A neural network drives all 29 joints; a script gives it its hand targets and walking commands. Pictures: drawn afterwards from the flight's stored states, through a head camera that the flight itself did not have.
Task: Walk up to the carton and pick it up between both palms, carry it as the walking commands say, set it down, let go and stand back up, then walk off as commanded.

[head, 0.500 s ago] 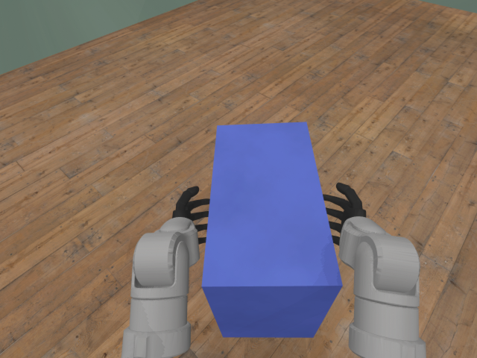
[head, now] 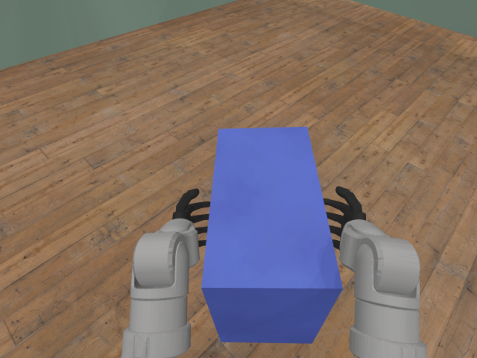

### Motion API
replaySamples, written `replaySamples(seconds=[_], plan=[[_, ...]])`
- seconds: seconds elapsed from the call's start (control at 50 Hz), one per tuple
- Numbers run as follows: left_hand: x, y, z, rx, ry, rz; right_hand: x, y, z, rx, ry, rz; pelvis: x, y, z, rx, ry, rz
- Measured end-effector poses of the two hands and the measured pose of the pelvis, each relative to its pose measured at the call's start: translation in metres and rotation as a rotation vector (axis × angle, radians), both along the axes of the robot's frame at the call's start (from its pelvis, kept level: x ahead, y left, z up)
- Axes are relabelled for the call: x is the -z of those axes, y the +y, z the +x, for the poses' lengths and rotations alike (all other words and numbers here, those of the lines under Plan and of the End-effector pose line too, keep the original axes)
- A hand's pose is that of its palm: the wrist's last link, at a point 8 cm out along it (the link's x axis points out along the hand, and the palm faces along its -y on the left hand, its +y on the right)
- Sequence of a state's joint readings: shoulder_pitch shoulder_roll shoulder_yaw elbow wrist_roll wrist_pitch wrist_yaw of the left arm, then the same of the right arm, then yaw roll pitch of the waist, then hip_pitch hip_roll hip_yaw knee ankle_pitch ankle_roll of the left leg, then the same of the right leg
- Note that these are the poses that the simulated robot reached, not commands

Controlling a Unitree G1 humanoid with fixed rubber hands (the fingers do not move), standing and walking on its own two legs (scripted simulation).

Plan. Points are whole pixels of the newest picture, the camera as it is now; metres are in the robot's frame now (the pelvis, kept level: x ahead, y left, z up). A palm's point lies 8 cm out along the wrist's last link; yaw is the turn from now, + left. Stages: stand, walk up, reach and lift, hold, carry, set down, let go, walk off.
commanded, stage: carry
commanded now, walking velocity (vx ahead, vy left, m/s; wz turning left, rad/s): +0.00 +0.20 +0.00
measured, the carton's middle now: (264, 233) +0.34 +0.00 +0.01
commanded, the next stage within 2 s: none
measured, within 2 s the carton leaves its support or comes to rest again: neither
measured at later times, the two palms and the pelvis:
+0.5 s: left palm (64, 251) +0.25 +0.29 +0.09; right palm (245, 240) +0.28 +0.04 +0.10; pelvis -0.04 +0.13 +0.01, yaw +3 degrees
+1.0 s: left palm (35, 274) +0.21 +0.31 +0.09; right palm (229, 276) +0.22 +0.06 +0.10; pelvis -0.08 +0.17 +0.00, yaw +1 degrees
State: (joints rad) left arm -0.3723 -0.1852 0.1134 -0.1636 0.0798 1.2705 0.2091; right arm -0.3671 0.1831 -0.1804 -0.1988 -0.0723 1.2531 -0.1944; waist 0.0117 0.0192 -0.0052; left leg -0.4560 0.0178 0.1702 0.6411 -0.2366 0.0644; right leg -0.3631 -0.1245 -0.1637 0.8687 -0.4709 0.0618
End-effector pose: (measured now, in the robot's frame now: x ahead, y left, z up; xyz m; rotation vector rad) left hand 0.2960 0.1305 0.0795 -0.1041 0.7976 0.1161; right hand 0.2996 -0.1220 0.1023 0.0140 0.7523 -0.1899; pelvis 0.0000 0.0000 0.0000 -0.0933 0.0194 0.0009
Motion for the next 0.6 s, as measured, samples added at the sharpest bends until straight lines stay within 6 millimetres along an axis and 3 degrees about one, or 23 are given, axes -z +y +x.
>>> replaySamples(seconds=[0.06,0.2,0.3,0.46,0.5,0.6], plan=[[-0.007,0.023,-0.007,-0.022,0.012,0.017,-0.003,0.023,-0.002,-0.021,0.013,0.014,-0.01,0.018,-0.008,-0.019,0.029,0.01],[0.008,0.074,-0.018,-0.036,-0.009,-0.006,0.01,0.073,-0.012,-0.034,-0.007,0.0,0.011,0.067,-0.015,-0.017,0.002,0.039],[0.004,0.107,-0.026,-0.044,0.012,-0.008,0.006,0.107,-0.018,-0.041,0.02,-0.005,0.001,0.096,-0.022,-0.019,-0.001,0.005],[-0.012,0.149,-0.04,-0.088,0.023,0.024,-0.003,0.149,-0.021,-0.079,0.033,0.026,-0.021,0.128,-0.038,-0.053,0.061,0.033],[-0.011,0.157,-0.048,-0.113,0.001,0.029,0.0,0.158,-0.023,-0.103,0.011,0.033,-0.014,0.133,-0.043,-0.043,0.051,0.094],[-0.012,0.176,-0.055,-0.078,-0.032,0.043,0.003,0.175,-0.039,-0.071,-0.023,0.05,0.001,0.16,-0.049,-0.055,0.0,0.056]])
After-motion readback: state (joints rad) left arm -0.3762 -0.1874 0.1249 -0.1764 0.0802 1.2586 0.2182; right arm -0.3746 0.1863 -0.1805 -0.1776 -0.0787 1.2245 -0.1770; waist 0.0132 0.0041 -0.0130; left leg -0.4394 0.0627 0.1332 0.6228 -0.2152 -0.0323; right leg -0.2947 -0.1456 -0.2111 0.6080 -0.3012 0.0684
